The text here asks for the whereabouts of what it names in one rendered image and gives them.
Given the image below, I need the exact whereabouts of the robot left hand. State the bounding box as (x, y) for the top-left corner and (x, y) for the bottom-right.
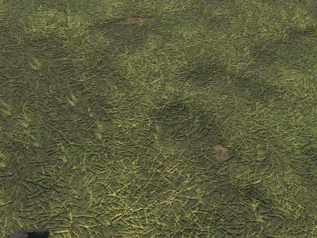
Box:
(8, 228), (50, 238)

